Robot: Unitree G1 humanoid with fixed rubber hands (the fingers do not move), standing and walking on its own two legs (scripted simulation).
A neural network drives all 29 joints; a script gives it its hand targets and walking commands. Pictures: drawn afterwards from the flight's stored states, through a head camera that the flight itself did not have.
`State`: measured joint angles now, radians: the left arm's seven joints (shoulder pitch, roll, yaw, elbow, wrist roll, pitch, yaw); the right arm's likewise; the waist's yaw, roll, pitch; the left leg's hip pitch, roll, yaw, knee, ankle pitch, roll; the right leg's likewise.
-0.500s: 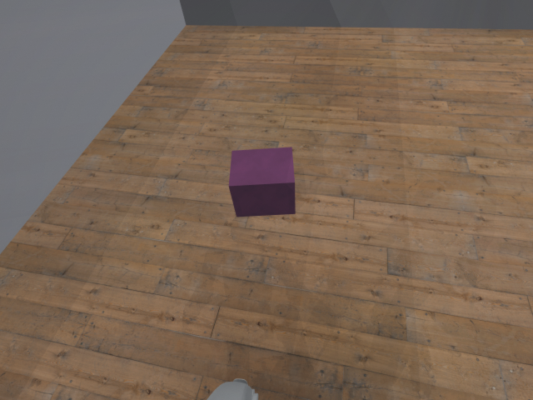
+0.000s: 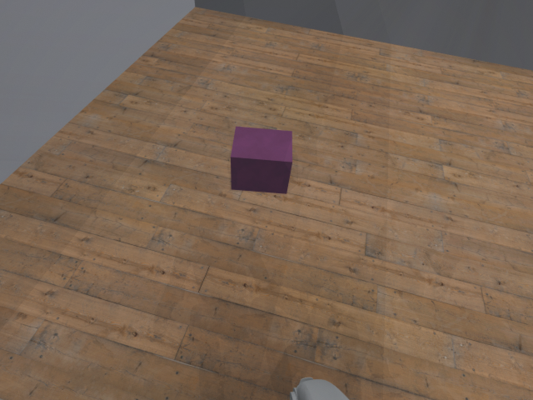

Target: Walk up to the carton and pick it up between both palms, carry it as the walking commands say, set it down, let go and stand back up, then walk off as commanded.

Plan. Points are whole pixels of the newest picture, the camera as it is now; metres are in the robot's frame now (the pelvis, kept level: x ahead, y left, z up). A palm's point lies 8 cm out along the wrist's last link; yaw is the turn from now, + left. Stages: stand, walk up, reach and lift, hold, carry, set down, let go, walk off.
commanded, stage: walk off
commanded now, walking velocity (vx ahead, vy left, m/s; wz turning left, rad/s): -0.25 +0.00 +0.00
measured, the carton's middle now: (261, 160) +1.26 -0.01 -0.66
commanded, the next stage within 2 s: stand in 1.12 s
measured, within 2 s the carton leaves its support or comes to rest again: neither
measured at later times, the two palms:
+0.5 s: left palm out of the picture -0.08 +0.23 -0.10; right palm out of the picture -0.13 -0.31 -0.15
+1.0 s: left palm out of the picture -0.28 +0.28 -0.14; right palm out of the picture -0.25 -0.27 -0.10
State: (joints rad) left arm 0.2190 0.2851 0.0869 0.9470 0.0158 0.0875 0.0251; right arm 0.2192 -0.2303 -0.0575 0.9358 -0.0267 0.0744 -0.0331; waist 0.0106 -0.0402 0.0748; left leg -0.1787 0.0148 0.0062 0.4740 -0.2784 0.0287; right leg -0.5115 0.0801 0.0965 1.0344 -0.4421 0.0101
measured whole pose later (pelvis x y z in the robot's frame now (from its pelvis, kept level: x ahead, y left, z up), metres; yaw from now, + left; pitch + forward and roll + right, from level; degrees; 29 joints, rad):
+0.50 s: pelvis -0.16 -0.04 +0.00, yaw -1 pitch -1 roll +2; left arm 0.21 0.23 0.05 0.90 0.03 0.07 0.03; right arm 0.22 -0.29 -0.09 0.96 -0.02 0.09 -0.02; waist -0.02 0.04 0.08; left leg -0.52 -0.09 -0.11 1.11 -0.44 -0.02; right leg -0.18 -0.02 -0.01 0.47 -0.27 -0.03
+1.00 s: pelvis -0.32 +0.00 +0.00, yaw +0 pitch -1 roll -3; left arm 0.24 0.29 0.09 0.95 0.02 0.08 0.02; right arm 0.20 -0.23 -0.05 0.92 -0.02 0.07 -0.03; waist 0.02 -0.04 0.07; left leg -0.19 0.02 0.01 0.46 -0.26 0.03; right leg -0.53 0.10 0.11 1.17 -0.42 0.02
